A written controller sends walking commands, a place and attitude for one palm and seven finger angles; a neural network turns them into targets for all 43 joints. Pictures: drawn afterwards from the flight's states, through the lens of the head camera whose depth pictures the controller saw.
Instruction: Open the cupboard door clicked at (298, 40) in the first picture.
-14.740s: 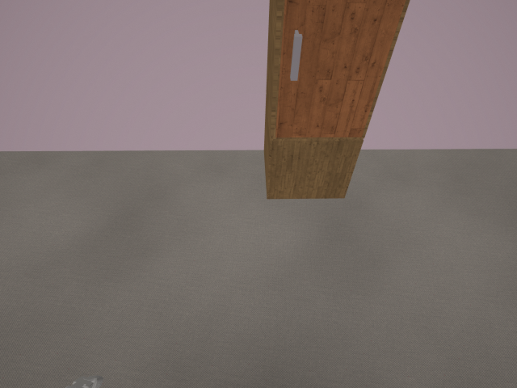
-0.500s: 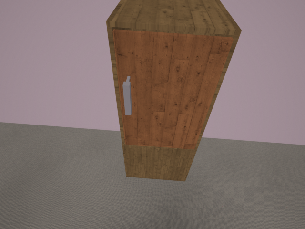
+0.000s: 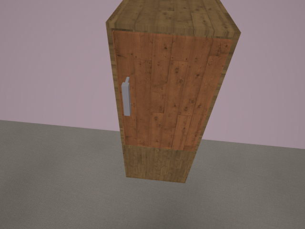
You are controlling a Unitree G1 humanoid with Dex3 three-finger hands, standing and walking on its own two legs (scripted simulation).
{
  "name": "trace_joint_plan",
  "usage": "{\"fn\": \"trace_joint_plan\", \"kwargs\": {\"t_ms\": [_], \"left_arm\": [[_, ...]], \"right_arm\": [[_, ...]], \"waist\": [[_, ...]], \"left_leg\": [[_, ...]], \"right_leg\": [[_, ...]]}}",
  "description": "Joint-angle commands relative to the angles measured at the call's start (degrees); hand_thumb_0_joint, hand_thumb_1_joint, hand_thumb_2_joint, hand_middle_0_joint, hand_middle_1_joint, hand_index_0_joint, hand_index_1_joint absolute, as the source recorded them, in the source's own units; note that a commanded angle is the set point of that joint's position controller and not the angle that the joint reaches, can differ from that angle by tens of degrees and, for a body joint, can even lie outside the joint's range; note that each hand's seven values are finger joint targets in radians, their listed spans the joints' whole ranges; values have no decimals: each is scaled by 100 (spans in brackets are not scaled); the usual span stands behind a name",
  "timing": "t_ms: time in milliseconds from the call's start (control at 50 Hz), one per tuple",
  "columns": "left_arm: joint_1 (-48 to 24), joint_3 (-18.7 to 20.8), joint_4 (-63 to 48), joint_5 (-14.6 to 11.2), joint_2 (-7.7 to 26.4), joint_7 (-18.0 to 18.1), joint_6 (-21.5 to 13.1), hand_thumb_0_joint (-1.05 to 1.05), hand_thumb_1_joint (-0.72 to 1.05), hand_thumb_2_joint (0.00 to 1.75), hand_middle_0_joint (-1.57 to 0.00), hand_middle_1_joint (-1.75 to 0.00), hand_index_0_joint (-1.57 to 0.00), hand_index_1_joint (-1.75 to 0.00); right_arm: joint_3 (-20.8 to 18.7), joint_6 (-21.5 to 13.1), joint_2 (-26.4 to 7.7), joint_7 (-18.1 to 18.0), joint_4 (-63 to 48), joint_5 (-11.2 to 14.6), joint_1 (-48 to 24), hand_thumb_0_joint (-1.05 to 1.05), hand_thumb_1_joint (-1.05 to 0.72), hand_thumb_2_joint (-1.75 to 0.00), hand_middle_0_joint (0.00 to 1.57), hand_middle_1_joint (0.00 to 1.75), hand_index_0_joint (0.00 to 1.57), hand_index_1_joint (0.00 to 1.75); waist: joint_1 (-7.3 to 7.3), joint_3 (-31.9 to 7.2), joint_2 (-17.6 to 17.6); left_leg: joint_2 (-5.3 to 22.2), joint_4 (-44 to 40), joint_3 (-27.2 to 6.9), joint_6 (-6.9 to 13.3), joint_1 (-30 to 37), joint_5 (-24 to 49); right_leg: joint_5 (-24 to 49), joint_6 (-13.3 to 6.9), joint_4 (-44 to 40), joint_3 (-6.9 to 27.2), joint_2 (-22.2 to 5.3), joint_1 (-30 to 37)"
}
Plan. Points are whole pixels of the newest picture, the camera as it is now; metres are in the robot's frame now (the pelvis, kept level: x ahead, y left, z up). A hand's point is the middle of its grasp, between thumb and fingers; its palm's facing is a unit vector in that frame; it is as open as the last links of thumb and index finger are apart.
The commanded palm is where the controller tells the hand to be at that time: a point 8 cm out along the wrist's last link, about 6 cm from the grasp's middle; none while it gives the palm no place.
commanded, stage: raise the hand with hooked fingers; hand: left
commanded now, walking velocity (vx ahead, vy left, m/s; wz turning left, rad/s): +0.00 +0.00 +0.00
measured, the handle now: (127, 96) +0.57 +0.14 +0.02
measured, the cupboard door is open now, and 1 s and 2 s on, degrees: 0 0 0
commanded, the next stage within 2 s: none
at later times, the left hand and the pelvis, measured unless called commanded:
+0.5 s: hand (97, 211) +0.19 +0.16 -0.06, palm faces -0.04 -1.00 +0.03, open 8.4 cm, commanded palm +0.15 +0.23 -0.04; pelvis +0.02 -0.02 -0.08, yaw +2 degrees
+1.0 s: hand (75, 181) +0.24 +0.23 -0.02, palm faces +0.00 -1.00 -0.07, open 11.4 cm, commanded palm +0.21 +0.28 -0.01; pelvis +0.05 -0.01 -0.08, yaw +2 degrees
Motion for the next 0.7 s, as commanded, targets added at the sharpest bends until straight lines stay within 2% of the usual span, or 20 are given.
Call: {"fn": "trace_joint_plan", "kwargs": {"t_ms": [0, 60, 80, 100, 120, 140, 160, 180, 200, 220, 280, 320, 340, 380, 420, 460, 520, 560, 600, 680], "left_arm": [[277, 121, -242, -20, 554, 50, -118, 0, 90, 90, -20, -30, -20, -30], [272, 126, -237, -21, 556, 52, -120, 0, 90, 90, -20, -30, -20, -30], [590, 68, -9, 58, 655, 269, -136, 0, 90, 90, -20, -30, -20, -30], [-3691, 668, -9416, -1486, 1910, 228, -1465, 0, 88, 89, -20, -32, -20, -32], [-1328, 958, -7893, -1015, 1784, 588, -1133, 0, 85, 88, -20, -33, -20, -33], [510, 195, -6690, -1110, 494, 683, -379, 0, 83, 87, -21, -34, -21, -34], [425, -162, -6560, -1316, -56, 593, -354, 0, 81, 86, -21, -36, -21, -36], [-14, -26, -6785, -1406, 172, 497, -700, 0, 78, 85, -21, -37, -21, -37], [94, -11, -6339, -1326, 195, 352, -1010, 0, 76, 84, -21, -39, -21, -39], [182, 111, -5763, -1342, 139, 118, -1398, 0, 74, 83, -21, -40, -21, -40], [1509, 492, -4966, -1490, 116, -1025, -2670, 0, 67, 80, -22, -45, -22, -45], [1674, 833, -5002, -1611, 499, -1823, -3327, 0, 62, 78, -22, -48, -22, -48], [1791, 1258, -4810, -1612, 970, -2216, -3431, 0, 60, 77, -22, -50, -22, -50], [1634, 1556, -5512, -1864, 1258, -2512, -3222, 0, 55, 75, -22, -53, -22, -53], [1325, 1617, -6454, -2141, 1224, -2439, -2971, 0, 50, 73, -23, -55, -23, -55], [919, 1755, -7535, -2154, 1397, -2163, -3001, 0, 46, 71, -23, -58, -23, -58], [561, 1464, -8354, -1962, 1284, -1907, -3278, 0, 39, 68, -24, -63, -24, -63], [260, 1299, -8363, -1910, 1274, -2028, -3387, 0, 34, 66, -24, -66, -24, -66], [355, 1217, -8072, -1896, 1228, -2273, -3314, 0, 29, 64, -24, -69, -24, -69], [732, 1766, -7595, -2066, 1613, -2750, -2591, 0, 20, 60, -25, -75, -25, -75]], "right_arm": [[-99, -93, -615, -71, -215, 12, 243, 0, -90, -90, 20, 30, 20, 30], [-96, -92, -593, -71, -199, 13, 262, 0, -90, -90, 20, 30, 20, 30], [-107, -72, -837, -17, -507, 28, -497, 0, -90, -90, 20, 30, 20, 30], [-70, -1036, -1595, -372, -2726, 363, -609, 0, -90, -90, 20, 30, 20, 30], [85, -1600, -1092, -622, -2197, 455, -1077, 0, -90, -90, 20, 30, 20, 30], [-14, -1826, -932, -544, -2207, 556, -963, 0, -90, -90, 20, 30, 20, 30], [35, -1950, -981, -541, -2101, 635, -798, 0, -90, -90, 20, 30, 20, 30], [-46, -2072, -1157, -539, -2323, 550, -925, 0, -90, -90, 20, 30, 20, 30], [-91, -2156, -1237, -484, -2382, 427, -853, 0, -90, -90, 20, 30, 20, 30], [-167, -2197, -1264, -409, -2500, 310, -856, 0, -90, -90, 20, 30, 20, 30], [-442, -2233, -1200, -71, -3148, 193, -1037, 0, -90, -90, 20, 30, 20, 30], [-513, -2113, -1230, 76, -3598, 191, -1289, 0, -90, -90, 20, 30, 20, 30], [-573, -2009, -1286, 134, -3775, 235, -1275, 0, -90, -90, 20, 30, 20, 30], [-546, -1843, -1244, 72, -4213, 375, -1431, 0, -90, -90, 20, 30, 20, 30], [-501, -1703, -1200, -41, -4499, 415, -1450, 0, -90, -90, 20, 30, 20, 30], [-476, -1617, -1136, -106, -4504, 341, -1234, 0, -90, -90, 20, 30, 20, 30], [-462, -1524, -1096, -136, -4237, 278, -955, 0, -90, -90, 20, 30, 20, 30], [-422, -1518, -1150, -167, -4010, 230, -843, 0, -90, -90, 20, 30, 20, 30], [-403, -1564, -1206, -177, -3881, 250, -827, 0, -90, -90, 20, 30, 20, 30], [-412, -1556, -1255, -220, -3847, 354, -913, 0, -90, -90, 20, 30, 20, 30]], "waist": [[-40, 640, 66], [-27, 675, 64], [252, 691, 372], [-683, -2288, 1282], [-36, -1774, 1517], [-214, -581, 1216], [-333, 149, 678], [-444, 655, 353], [-496, 703, -183], [-442, 680, -736], [137, -322, -1350], [178, -528, -1089], [233, -535, -614], [371, -779, -394], [361, -993, -50], [326, -1382, 520], [-22, -1645, 794], [-252, -1662, 719], [-336, -1626, 833], [-148, -2167, 518]], "left_leg": [[622, -1072, -853, 26, -648, -1722], [619, -1056, -838, 28, -672, -1668], [592, 50, 104, -226, -468, -1098], [118, -614, -64, -112, 1048, -710], [331, -690, -146, -134, 569, -1538], [396, -822, -414, -243, -553, -2300], [219, -569, -408, -204, -800, -2296], [164, -193, -485, -196, -1114, -2328], [115, 226, -450, -206, -1381, -2351], [67, 711, -433, -226, -1749, -2258], [-13, 1916, -55, -276, -2529, -1638], [-99, 2427, 15, -276, -3017, -1610], [-112, 2584, 35, -277, -3126, -1645], [-123, 2499, 87, -201, -3511, -2205], [-93, 2529, 17, -148, -3445, -2299], [15, 2711, -147, -111, -3138, -1637], [125, 3068, -243, -64, -2769, -707], [173, 3338, -317, -38, -2764, -372], [186, 3382, -347, -45, -2759, -308], [177, 3283, -346, -42, -2735, -60]], "right_leg": [[-1438, -277, -703, 582, -400, -70], [-1372, -284, -709, 597, -398, -38], [-765, -204, -363, 83, -460, 4], [-771, -200, 105, -356, -98, 653], [-1258, -341, 504, -669, 43, 363], [-1661, -261, 482, -1011, 133, -345], [-1622, -206, 449, -988, 132, -646], [-2127, -155, 381, -901, 72, -1054], [-2579, -110, 485, -901, 33, -1490], [-2868, -92, 694, -902, 25, -1922], [-3099, -185, 1519, -615, -37, -2309], [-3043, -255, 1745, -242, -130, -2213], [-3105, -338, 1823, -34, -164, -2177], [-3718, -290, 1932, 80, -208, -2185], [-3677, -249, 2096, 72, -147, -2269], [-2791, -310, 2451, -63, -31, -2389], [-1247, -292, 2883, -385, 97, -2669], [-771, -261, 3040, -457, 144, -2894], [-692, -246, 3033, -534, 149, -2999], [-437, -226, 2879, -516, 127, -2412]]}}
